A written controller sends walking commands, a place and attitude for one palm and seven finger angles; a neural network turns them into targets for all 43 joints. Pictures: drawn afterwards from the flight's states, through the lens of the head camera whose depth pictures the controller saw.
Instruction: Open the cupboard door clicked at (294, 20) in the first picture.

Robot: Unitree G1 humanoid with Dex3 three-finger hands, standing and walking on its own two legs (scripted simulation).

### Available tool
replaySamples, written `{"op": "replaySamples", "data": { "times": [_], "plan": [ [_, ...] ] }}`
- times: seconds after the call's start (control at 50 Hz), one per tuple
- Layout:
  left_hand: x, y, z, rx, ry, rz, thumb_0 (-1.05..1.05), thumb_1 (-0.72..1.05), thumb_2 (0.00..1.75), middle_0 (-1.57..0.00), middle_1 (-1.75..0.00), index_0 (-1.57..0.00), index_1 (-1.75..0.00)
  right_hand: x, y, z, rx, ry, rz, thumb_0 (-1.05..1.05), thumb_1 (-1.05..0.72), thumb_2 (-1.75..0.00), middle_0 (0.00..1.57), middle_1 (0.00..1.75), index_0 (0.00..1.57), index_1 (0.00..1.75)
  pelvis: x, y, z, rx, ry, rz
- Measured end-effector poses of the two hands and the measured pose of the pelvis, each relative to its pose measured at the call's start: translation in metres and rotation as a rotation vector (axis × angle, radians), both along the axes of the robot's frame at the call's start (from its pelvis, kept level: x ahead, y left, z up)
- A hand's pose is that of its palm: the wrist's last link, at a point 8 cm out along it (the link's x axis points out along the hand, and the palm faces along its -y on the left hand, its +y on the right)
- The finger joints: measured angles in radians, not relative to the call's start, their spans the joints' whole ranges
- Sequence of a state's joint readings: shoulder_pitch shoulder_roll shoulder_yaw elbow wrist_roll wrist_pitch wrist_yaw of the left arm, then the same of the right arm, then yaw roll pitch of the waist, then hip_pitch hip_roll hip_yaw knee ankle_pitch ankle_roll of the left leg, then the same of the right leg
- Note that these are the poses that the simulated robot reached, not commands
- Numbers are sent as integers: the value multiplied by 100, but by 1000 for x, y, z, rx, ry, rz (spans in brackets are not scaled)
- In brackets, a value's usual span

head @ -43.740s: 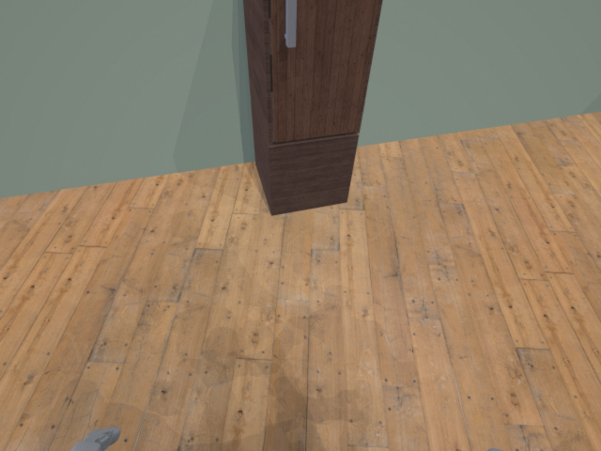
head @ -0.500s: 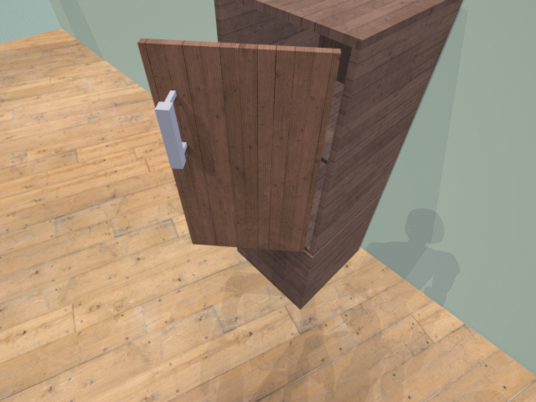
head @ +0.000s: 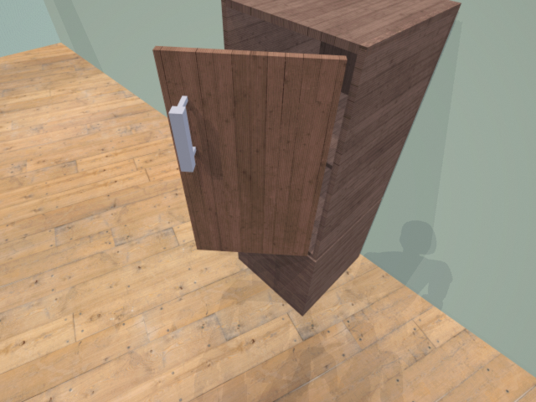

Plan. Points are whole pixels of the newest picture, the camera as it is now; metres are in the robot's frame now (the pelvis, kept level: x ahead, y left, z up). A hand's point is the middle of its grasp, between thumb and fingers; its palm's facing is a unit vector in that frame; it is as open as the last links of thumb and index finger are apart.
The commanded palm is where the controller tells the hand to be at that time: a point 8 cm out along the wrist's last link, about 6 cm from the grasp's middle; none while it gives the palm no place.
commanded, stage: look again from close up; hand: left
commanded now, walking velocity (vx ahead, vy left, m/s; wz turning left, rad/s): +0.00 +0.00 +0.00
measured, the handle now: (185, 134) +0.57 +0.20 +0.10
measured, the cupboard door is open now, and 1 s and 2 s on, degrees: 41 41 41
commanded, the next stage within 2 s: raise the hand with hooked fingers in 0.20 s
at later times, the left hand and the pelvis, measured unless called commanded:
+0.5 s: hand (130, 347) +0.20 +0.21 -0.01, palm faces +0.21 -0.97 -0.12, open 7.6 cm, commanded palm +0.11 +0.26 -0.04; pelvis -0.01 +0.03 -0.01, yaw +1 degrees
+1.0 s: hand (137, 352) +0.18 +0.19 +0.01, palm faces -0.09 -0.99 -0.11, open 10.3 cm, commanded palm +0.15 +0.27 +0.02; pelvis -0.04 -0.02 -0.06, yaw +3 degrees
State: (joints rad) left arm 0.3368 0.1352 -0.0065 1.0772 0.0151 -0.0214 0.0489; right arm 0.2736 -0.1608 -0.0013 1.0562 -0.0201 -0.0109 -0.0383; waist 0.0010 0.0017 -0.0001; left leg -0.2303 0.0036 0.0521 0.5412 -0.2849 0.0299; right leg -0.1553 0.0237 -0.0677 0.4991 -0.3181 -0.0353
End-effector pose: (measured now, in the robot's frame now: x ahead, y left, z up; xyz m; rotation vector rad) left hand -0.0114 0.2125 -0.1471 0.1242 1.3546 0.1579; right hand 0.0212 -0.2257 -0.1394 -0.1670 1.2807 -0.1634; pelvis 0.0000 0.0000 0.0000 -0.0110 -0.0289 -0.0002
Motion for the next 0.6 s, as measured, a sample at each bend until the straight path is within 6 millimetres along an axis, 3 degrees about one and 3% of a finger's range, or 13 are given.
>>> {"op": "replaySamples", "data": {
  "times": [0.1,0.22,0.32,0.34,0.42,0.5,0.56,0.6],
  "plan": [
    [14,18,4,9,-34,-24,0,91,90,-20,-30,-20,-30,-14,12,2,5,29,6,1,-95,-90,20,30,20,30,-4,10,2,5,12,-2],
    [16,32,5,13,-17,-35,0,91,90,-20,-30,-20,-30,-31,27,2,22,84,3,1,-93,-90,20,30,20,30,-4,20,4,9,24,-4],
    [10,37,4,13,15,-36,0,91,90,-20,-30,-20,-30,-36,37,1,33,115,-1,1,-92,-90,20,30,20,30,-2,26,4,2,30,-5],
    [19,38,10,7,-29,19,0,91,90,-20,-30,-20,-30,-33,36,3,25,93,-8,1,-92,-90,21,30,20,30,-2,27,3,-1,32,0],
    [102,54,81,94,-560,70,2,89,89,-21,-31,-20,-31,0,23,14,-33,-172,-2,2,-93,-90,21,30,21,30,-1,31,-1,24,47,2],
    [179,49,150,75,-1016,5,1,84,87,-20,-34,-20,-35,54,10,25,-56,-421,27,2,-93,-90,21,30,20,30,-7,33,-9,14,77,19],
    [203,37,172,-16,-1270,-77,1,79,85,-21,-37,-20,-38,94,0,39,-72,-572,56,2,-92,-90,21,30,20,30,-11,28,-20,14,131,-2],
    [200,27,166,-98,-1357,-135,0,75,83,-21,-40,-20,-40,118,-6,49,-81,-650,88,2,-92,-90,21,30,20,30,-15,22,-30,15,156,-11]
  ]
}}
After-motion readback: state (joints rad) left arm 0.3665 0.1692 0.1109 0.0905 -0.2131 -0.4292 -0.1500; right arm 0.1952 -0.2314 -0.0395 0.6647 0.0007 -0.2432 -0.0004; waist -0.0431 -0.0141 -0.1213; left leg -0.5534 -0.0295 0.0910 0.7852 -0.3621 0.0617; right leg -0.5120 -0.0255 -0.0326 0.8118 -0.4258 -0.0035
